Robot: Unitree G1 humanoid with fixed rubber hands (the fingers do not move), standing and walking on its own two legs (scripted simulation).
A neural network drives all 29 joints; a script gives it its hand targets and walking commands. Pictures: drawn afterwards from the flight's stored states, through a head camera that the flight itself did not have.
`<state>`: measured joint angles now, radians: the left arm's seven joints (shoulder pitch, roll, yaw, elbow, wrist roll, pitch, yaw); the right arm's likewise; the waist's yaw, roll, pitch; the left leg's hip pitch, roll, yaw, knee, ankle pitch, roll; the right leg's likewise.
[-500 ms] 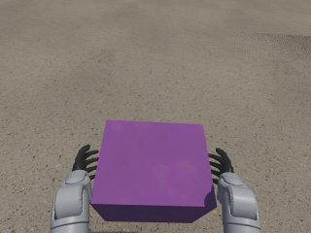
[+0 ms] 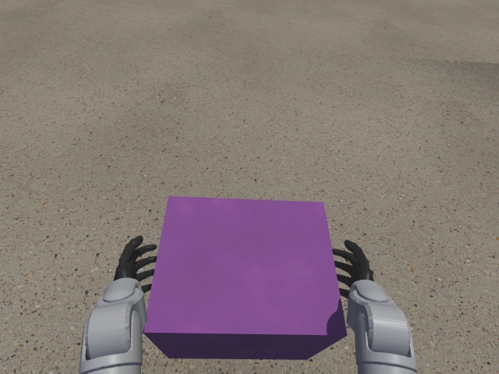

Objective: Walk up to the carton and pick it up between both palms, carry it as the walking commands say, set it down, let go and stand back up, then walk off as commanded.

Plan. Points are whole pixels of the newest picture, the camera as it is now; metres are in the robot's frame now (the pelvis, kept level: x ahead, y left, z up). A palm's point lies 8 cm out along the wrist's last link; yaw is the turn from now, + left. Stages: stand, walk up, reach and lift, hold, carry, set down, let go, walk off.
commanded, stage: carry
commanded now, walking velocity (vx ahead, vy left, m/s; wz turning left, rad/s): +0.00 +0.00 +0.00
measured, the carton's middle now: (242, 283) +0.32 +0.01 -0.06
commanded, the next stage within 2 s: hold in 1.60 s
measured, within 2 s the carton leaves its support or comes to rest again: neither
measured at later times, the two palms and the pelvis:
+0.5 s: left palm (125, 282) +0.26 +0.19 +0.04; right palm (355, 283) +0.26 -0.17 +0.04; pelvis +0.01 +0.00 +0.00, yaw +0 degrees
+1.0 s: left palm (117, 276) +0.27 +0.20 +0.05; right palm (347, 277) +0.27 -0.16 +0.05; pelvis +0.02 +0.02 +0.00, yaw +0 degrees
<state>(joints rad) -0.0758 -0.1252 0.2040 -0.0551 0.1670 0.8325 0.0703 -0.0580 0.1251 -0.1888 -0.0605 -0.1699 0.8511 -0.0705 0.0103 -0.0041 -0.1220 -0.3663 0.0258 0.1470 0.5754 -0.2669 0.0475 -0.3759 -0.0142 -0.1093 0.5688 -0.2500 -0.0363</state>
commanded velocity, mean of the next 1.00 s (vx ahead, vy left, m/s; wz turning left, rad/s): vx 0.00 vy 0.00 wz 0.00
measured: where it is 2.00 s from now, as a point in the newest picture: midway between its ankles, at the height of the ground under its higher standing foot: outside the picture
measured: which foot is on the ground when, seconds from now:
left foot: down 0.00-1.00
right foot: down 0.00-1.00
